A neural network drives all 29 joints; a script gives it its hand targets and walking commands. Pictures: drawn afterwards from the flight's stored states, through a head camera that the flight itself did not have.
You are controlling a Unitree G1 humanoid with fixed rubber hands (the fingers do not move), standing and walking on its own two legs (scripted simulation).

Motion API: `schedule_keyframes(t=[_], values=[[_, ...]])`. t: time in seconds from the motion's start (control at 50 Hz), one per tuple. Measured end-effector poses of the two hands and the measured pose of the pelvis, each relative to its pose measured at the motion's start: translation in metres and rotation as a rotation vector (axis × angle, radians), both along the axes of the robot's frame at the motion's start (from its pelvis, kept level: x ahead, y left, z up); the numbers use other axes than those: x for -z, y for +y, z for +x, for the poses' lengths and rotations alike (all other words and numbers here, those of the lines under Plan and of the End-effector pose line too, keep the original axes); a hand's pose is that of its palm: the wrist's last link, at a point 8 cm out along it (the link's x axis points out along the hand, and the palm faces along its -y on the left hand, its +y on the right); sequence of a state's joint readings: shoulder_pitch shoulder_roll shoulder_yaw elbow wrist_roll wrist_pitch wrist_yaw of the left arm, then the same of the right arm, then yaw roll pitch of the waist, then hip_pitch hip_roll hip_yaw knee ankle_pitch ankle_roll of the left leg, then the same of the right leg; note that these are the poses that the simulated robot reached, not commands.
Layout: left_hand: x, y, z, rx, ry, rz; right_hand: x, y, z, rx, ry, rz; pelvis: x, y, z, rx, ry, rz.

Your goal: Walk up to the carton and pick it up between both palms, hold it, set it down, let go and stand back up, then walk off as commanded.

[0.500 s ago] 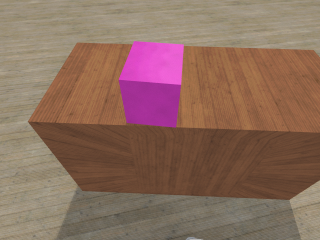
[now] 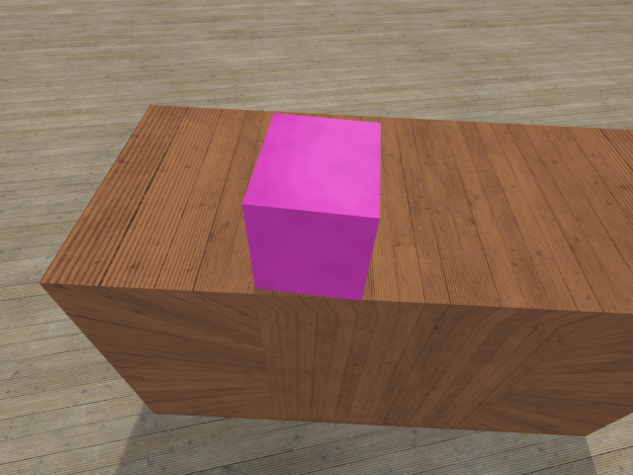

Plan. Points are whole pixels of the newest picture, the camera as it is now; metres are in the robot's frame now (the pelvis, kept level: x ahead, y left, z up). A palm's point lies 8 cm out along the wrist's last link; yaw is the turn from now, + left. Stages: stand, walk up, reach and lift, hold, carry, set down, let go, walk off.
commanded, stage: walk up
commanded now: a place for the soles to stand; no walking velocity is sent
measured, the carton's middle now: (317, 206) +0.53 +0.01 +0.02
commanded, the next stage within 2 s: none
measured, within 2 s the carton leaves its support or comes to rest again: neither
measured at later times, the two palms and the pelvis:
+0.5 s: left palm out of the picture +0.11 +0.29 -0.09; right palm out of the picture +0.11 -0.34 -0.10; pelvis +0.03 -0.02 -0.01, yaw +0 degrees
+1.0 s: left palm out of the picture +0.12 +0.33 -0.11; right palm out of the picture +0.12 -0.31 -0.09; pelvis +0.04 +0.02 -0.01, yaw +0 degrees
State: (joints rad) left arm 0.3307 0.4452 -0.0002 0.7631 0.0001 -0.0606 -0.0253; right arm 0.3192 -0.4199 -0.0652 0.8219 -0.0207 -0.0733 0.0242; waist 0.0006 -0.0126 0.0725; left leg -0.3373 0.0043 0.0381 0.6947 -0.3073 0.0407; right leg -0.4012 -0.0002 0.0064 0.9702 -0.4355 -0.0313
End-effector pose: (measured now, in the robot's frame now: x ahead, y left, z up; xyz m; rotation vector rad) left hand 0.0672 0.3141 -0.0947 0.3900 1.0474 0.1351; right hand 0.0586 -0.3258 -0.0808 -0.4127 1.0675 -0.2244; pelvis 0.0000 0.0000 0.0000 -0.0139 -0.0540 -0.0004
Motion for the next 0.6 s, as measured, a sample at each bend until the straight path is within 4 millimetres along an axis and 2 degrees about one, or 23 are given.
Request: schedule_keyframes(t=[0.1, 0.2, 0.3, 0.44, 0.6], values=[[-0.003, -0.008, 0.011, 0.002, 0.016, 0.012, 0.004, -0.007, 0.013, -0.003, 0.008, 0.012, 0.000, -0.009, 0.012, 0.002, 0.015, 0.013], [0.000, -0.020, 0.015, -0.012, 0.030, 0.035, 0.017, -0.014, 0.035, -0.010, 0.007, 0.039, 0.006, -0.022, 0.020, -0.002, 0.020, 0.019], [-0.002, -0.021, 0.021, -0.010, 0.031, 0.040, 0.016, -0.014, 0.057, -0.016, -0.024, 0.039, 0.006, -0.022, 0.025, 0.000, 0.026, 0.021], [-0.001, -0.019, 0.040, 0.000, 0.006, 0.034, 0.019, -0.013, 0.054, -0.002, -0.003, 0.031, 0.007, -0.019, 0.030, 0.003, 0.028, 0.019], [-0.001, -0.019, 0.047, 0.002, 0.009, 0.034, 0.021, -0.012, 0.064, -0.004, 0.008, 0.033, 0.006, -0.018, 0.036, 0.004, 0.037, 0.019]])
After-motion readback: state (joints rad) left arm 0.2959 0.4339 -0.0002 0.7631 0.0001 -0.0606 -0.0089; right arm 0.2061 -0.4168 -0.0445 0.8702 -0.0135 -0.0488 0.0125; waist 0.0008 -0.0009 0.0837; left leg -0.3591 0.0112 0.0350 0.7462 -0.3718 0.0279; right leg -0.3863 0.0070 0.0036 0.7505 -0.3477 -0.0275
